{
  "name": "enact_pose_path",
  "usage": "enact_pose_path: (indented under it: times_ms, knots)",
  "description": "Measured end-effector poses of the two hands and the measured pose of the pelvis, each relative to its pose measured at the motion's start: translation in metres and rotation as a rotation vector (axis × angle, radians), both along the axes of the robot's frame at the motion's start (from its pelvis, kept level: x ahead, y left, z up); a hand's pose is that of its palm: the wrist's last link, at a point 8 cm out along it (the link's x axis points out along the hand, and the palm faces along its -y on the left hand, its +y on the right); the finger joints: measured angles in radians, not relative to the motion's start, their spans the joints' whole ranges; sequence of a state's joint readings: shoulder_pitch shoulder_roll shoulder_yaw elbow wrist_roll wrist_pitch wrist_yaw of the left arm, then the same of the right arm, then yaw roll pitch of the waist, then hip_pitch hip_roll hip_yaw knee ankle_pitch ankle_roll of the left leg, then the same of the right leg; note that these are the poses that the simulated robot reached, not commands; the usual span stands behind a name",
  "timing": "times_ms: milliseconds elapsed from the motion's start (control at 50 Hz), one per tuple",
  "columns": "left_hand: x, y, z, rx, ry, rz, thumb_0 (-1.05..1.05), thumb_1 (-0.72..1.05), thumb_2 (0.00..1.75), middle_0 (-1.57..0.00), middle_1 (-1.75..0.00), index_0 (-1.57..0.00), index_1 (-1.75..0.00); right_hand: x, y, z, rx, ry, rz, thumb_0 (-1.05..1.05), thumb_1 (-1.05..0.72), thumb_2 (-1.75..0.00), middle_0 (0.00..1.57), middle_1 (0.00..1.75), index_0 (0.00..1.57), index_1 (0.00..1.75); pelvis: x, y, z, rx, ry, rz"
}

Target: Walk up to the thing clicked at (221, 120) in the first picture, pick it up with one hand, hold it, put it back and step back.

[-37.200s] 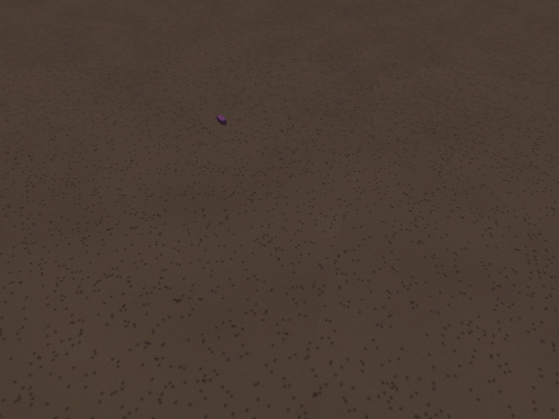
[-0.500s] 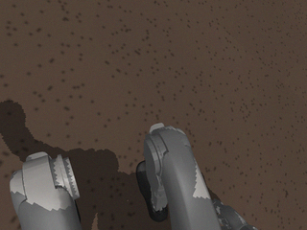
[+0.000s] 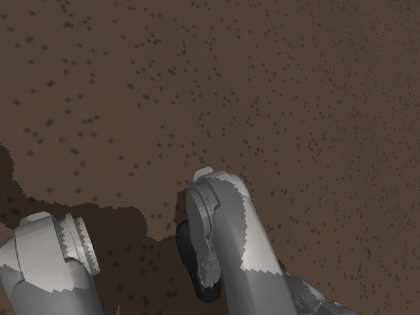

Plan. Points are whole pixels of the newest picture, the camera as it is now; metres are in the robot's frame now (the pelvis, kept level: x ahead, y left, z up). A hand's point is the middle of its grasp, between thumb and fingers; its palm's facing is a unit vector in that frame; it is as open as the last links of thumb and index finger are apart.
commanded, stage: rest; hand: left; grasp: from above
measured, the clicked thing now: out of the picture +0.42 +0.33 -0.28
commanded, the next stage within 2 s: open in 0.20 s
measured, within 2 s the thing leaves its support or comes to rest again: neither
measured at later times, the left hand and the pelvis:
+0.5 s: hand out of the picture +0.40 +0.33 -0.24, palm faces -0.43 -0.18 -0.89, open 6.9 cm; pelvis -0.01 +0.00 +0.00, yaw -1 degrees
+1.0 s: hand out of the picture +0.41 +0.34 -0.25, palm faces -0.41 -0.18 -0.89, open 11.0 cm; pelvis -0.01 +0.00 +0.00, yaw -1 degrees
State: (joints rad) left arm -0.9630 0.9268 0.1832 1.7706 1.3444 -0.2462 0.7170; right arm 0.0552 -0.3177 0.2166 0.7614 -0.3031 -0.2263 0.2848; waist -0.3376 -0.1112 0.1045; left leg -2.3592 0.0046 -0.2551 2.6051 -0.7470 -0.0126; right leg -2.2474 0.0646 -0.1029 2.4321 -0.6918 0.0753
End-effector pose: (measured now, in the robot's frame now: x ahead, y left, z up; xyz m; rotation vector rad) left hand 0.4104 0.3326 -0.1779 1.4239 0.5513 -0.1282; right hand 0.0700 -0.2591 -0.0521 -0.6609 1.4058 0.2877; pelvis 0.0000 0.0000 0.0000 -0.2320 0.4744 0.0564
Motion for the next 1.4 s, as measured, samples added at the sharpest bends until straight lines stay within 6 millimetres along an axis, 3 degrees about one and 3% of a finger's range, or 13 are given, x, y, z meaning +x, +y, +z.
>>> enact_pose_path:
  times_ms: [340, 460, 900, 1160, 1400]
  knots:
    - [0.003, 0.006, 0.000, -0.005, 0.014, 0.037, 0.00, 0.52, 0.00, -1.10, -0.04, -1.12, -0.02, -0.014, 0.000, 0.002, 0.018, 0.018, 0.018, 0.00, -0.90, -0.90, 0.20, 0.30, 0.20, 0.30, -0.004, -0.002, -0.002, -0.005, -0.025, -0.009]
    - [0.000, 0.004, -0.002, -0.010, 0.028, 0.022, 0.00, 0.52, 0.06, -1.02, -0.09, -1.03, -0.07, -0.019, 0.000, 0.005, 0.013, 0.030, 0.024, 0.00, -0.90, -0.90, 0.20, 0.30, 0.20, 0.30, -0.006, -0.002, 0.000, -0.007, -0.030, -0.011]
    - [0.002, 0.003, -0.008, 0.002, 0.000, 0.021, 0.00, 0.06, 0.50, -0.61, -0.45, -0.60, -0.45, -0.003, -0.001, 0.018, -0.001, -0.014, 0.074, 0.00, -0.89, -0.90, 0.20, 0.30, 0.20, 0.30, -0.007, 0.002, 0.001, -0.024, -0.037, -0.013]
    - [0.000, 0.014, -0.008, -0.002, 0.027, 0.042, 0.00, -0.11, 0.63, -0.45, -0.61, -0.45, -0.61, -0.013, 0.007, 0.011, 0.032, 0.012, 0.062, 0.00, -0.89, -0.90, 0.20, 0.30, 0.20, 0.30, -0.007, 0.003, 0.000, -0.027, -0.046, -0.009]
    - [-0.001, 0.004, -0.004, -0.010, 0.021, -0.018, 0.00, -0.19, 0.71, -0.36, -0.71, -0.36, -0.71, -0.019, 0.010, 0.012, 0.034, 0.004, 0.059, 0.00, -0.89, -0.90, 0.20, 0.30, 0.20, 0.30, -0.010, 0.002, 0.001, -0.026, -0.056, -0.012]
